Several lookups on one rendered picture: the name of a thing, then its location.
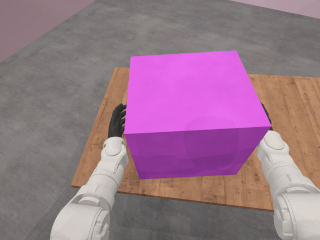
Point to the robot left upper arm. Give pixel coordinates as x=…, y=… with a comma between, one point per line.
x=82, y=222

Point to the robot left hand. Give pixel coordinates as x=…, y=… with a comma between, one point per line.
x=115, y=126

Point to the carton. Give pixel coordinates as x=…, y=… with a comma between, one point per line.
x=191, y=115

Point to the robot left forearm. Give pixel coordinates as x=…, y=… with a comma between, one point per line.
x=104, y=182

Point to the robot right upper arm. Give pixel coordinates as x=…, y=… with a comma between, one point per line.
x=297, y=216

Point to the table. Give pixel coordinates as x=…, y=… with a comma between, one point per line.
x=293, y=106

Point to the robot right hand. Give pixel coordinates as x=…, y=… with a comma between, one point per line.
x=271, y=129

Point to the robot right forearm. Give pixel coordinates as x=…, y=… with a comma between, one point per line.
x=279, y=169

